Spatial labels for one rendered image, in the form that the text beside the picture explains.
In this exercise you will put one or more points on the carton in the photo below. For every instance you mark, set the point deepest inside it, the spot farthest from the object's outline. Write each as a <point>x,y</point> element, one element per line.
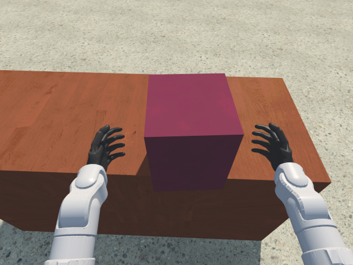
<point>192,131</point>

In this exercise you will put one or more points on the pedestal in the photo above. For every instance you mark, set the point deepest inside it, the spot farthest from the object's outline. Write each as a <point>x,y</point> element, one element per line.
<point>48,121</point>

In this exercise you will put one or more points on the robot right forearm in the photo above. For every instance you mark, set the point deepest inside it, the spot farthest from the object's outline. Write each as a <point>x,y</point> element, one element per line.
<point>311,220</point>

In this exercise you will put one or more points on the robot right hand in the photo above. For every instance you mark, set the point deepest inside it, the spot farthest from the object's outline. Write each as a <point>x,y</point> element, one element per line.
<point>278,148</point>

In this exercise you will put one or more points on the robot left hand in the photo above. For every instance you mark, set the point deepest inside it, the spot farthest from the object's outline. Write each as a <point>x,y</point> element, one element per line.
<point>100,149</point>

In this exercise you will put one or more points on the robot left forearm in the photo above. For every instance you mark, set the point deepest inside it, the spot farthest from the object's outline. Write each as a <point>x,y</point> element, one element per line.
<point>78,218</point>

